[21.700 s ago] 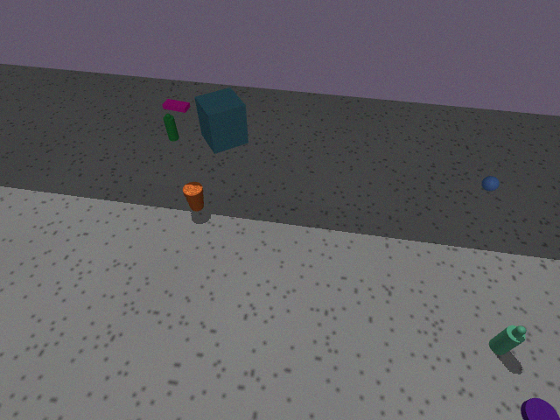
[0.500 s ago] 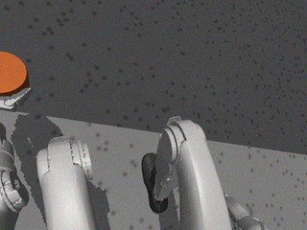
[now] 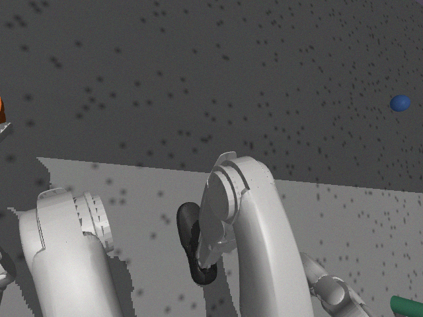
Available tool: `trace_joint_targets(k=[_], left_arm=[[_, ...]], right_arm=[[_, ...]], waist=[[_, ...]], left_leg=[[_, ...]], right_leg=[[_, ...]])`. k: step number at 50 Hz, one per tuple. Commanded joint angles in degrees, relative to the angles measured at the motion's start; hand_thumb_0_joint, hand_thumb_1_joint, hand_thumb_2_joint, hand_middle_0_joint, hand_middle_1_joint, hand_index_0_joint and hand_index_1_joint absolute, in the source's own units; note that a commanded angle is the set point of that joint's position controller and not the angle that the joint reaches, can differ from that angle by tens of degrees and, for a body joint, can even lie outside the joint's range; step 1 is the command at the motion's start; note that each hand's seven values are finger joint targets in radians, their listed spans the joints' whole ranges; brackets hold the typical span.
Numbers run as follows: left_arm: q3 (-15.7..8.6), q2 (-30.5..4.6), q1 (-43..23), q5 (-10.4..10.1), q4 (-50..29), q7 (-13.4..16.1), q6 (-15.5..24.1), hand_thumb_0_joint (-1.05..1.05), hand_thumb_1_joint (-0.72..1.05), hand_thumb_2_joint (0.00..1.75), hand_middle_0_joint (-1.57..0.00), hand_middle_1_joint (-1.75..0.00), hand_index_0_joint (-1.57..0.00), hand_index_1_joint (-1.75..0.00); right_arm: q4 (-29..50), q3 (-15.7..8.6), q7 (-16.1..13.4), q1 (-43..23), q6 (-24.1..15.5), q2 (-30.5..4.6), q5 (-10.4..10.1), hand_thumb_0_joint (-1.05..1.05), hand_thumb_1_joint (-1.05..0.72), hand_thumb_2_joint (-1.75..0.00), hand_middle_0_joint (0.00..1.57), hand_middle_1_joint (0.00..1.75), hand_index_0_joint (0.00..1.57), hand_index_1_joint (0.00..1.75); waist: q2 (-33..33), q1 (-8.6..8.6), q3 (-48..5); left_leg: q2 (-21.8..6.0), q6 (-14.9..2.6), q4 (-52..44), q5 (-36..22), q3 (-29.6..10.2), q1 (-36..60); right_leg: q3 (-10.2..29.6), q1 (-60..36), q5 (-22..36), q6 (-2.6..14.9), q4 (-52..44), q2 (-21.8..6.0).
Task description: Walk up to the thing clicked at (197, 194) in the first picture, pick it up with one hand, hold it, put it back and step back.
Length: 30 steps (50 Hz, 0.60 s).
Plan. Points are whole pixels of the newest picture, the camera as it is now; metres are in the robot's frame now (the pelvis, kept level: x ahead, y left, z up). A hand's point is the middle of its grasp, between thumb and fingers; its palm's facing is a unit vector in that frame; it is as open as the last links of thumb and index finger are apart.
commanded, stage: lower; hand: left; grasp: from the side
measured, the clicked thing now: out of the picture +0.46 +0.28 -0.17
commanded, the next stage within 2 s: loosen in 1.02 s
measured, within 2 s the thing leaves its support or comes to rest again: rests again in 1.64 s
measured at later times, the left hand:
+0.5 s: hand out of the picture +0.46 +0.28 -0.18, palm faces +0.39 -0.92 -0.02, open 11.4 cm
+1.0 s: hand out of the picture +0.46 +0.28 -0.20, palm faces +0.39 -0.92 -0.02, open 11.4 cm
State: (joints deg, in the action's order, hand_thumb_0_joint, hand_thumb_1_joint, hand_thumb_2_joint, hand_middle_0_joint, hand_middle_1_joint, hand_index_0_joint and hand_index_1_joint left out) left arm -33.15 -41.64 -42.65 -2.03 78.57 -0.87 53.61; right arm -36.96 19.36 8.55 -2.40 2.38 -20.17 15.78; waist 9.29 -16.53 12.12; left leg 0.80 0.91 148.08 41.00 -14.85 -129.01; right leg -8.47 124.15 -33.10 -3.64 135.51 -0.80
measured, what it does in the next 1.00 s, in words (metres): stands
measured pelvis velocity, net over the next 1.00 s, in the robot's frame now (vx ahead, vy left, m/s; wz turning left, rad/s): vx -0.01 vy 0.01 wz -0.07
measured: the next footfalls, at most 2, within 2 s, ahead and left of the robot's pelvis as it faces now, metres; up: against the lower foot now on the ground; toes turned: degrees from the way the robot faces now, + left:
none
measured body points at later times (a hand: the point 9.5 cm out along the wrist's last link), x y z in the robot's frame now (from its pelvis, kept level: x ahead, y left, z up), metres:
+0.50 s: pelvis +0.00 +0.01 -0.01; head +0.26 +0.17 +0.32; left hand +0.44 +0.33 -0.18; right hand +0.12 -0.26 -0.05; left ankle +0.08 +0.12 -0.26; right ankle +0.14 -0.13 -0.26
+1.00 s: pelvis -0.01 +0.01 -0.01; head +0.26 +0.18 +0.31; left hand +0.44 +0.32 -0.20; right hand +0.12 -0.25 -0.04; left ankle +0.08 +0.12 -0.26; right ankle +0.14 -0.13 -0.26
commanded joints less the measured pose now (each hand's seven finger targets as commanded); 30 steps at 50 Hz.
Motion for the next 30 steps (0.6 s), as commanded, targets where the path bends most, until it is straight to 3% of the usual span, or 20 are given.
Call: trace_joint_targets(k=[1,4,5,7,9,10,14,17,19,22,25,27,30], left_arm=[[-2.09,-15.91,-17.25,-0.51,-11.36,0.42,8.08,0.0,0.05,1.19,-1.2,-1.33,-1.2,-1.34],[-1.47,-16.36,-17.92,0.15,-10.91,1.28,8.88,0.0,0.05,1.16,-1.19,-1.31,-1.2,-1.32],[-0.82,-15.5,-17.83,0.2,-9.41,1.57,8.99,0.0,0.05,1.18,-1.2,-1.33,-1.21,-1.33],[-1.91,-17.53,-16.83,0.16,-9.87,1.97,9.61,0.0,0.05,1.18,-1.19,-1.32,-1.19,-1.33],[-1.05,-17.4,-17.35,0.2,-8.58,1.99,10.02,0.0,0.05,1.18,-1.19,-1.33,-1.2,-1.33],[-1.16,-18.0,-16.68,0.4,-8.38,2.12,10.13,0.0,0.06,1.18,-1.19,-1.32,-1.2,-1.33],[-0.41,-17.22,-16.51,0.02,-6.55,2.6,10.57,0.0,0.07,1.2,-1.2,-1.34,-1.21,-1.35],[-0.5,-18.9,-15.65,0.23,-6.0,2.69,11.02,0.0,0.08,1.2,-1.19,-1.33,-1.2,-1.34],[0.06,-18.2,-15.91,0.27,-5.03,2.81,11.17,0.0,0.1,1.21,-1.2,-1.35,-1.22,-1.35],[-0.2,-19.28,-15.53,0.36,-5.44,3.27,11.7,0.0,0.09,1.21,-1.19,-1.34,-1.2,-1.34],[0.29,-19.16,-16.18,0.4,-5.04,3.71,12.19,0.0,0.11,1.21,-1.2,-1.34,-1.21,-1.35],[-0.1,-20.9,-16.65,0.77,-5.36,4.11,12.56,0.0,0.1,1.21,-1.21,-1.35,-1.22,-1.35],[0.34,-20.28,-16.05,0.62,-4.45,4.54,13.0,0.0,0.13,1.22,-1.21,-1.34,-1.22,-1.35]], right_arm=[[0.52,-3.87,-1.11,5.95,0.13,-19.58,1.22,0.0,-0.93,-0.91,0.2,0.3,0.2,0.3],[1.07,-3.12,-1.07,4.3,0.46,-20.03,1.9,0.0,-0.93,-0.91,0.2,0.3,0.2,0.3],[0.99,-2.71,-0.97,4.65,0.59,-20.24,2.15,0.0,-0.93,-0.91,0.2,0.3,0.2,0.3],[1.22,-2.21,-0.95,3.89,0.5,-20.42,2.38,0.0,-0.93,-0.91,0.2,0.3,0.2,0.3],[1.28,-1.67,-1.08,3.65,0.61,-20.64,2.77,0.0,-0.93,-0.91,0.2,0.3,0.2,0.3],[1.41,-1.48,-1.1,2.94,0.55,-20.81,2.85,0.0,-0.93,-0.91,0.2,0.3,0.2,0.3],[2.04,-0.64,-1.06,2.12,0.58,-21.33,3.22,0.0,-0.92,-0.91,0.2,0.3,0.2,0.3],[2.04,-0.01,-1.09,1.43,0.68,-21.37,3.45,0.0,-0.92,-0.91,0.2,0.3,0.2,0.3],[2.32,0.24,-1.11,1.07,0.71,-21.66,3.62,0.0,-0.92,-0.91,0.2,0.3,0.2,0.3],[2.4,0.71,-1.1,0.39,0.73,-21.83,3.91,0.0,-0.92,-0.91,0.2,0.3,0.2,0.3],[2.81,1.4,-1.13,-0.17,0.85,-21.99,4.29,0.0,-0.92,-0.91,0.2,0.3,0.2,0.3],[2.65,1.51,-1.13,-0.42,1.03,-22.4,4.42,0.0,-0.92,-0.91,0.2,0.3,0.2,0.3],[3.21,2.3,-1.06,-1.13,1.12,-22.1,4.75,0.0,-0.92,-0.91,0.2,0.3,0.2,0.3]], waist=[[-29.62,-3.41,-39.27],[-31.54,-3.92,-37.56],[-32.08,-5.16,-36.89],[-31.15,-4.31,-37.4],[-30.62,-5.42,-36.46],[-30.46,-4.96,-35.62],[-29.37,-6.23,-34.08],[-29.04,-5.64,-33.81],[-28.83,-6.62,-32.69],[-29.65,-6.05,-32.31],[-30.24,-7.16,-32.73],[-31.37,-6.87,-31.98],[-30.95,-7.32,-31.72]], left_leg=[[-2.67,0.54,-18.52,-11.34,3.77,26.36],[-2.93,1.06,-18.97,-11.35,2.79,27.35],[-2.94,1.15,-19.05,-11.49,2.47,27.54],[-2.95,0.95,-18.21,-11.74,2.61,27.22],[-2.89,0.66,-17.48,-11.34,2.66,25.95],[-2.97,0.66,-17.46,-10.85,2.58,25.58],[-3.15,0.74,-17.68,-9.99,1.45,25.68],[-3.2,0.54,-16.99,-9.85,1.53,24.72],[-3.44,0.68,-17.25,-9.93,0.86,25.32],[-3.77,0.9,-17.3,-10.9,0.44,26.14],[-3.86,1.06,-17.04,-12.39,-0.07,27.16],[-4.16,1.39,-17.47,-12.32,-0.56,27.93],[-4.11,1.25,-17.0,-12.71,-0.56,27.41]], right_leg=[[-5.99,-21.9,10.1,4.35,-8.27,2.61],[-7.04,-20.24,10.06,4.43,-7.32,2.63],[-7.39,-20.74,10.45,4.36,-7.27,2.61],[-7.34,-21.82,10.88,4.19,-7.59,2.9],[-7.5,-22.68,11.09,3.97,-7.86,2.99],[-7.53,-22.36,10.68,4.04,-7.8,3.01],[-8.66,-22.1,10.32,3.72,-8.03,3.16],[-8.56,-22.86,10.3,3.68,-8.08,3.51],[-9.12,-22.21,10.4,3.58,-7.96,3.45],[-9.11,-22.55,11.07,3.65,-7.64,3.64],[-9.78,-23.21,12.43,3.48,-7.24,3.76],[-9.87,-22.3,12.02,3.62,-7.07,3.77],[-10.0,-23.7,12.63,3.49,-7.29,4.02]])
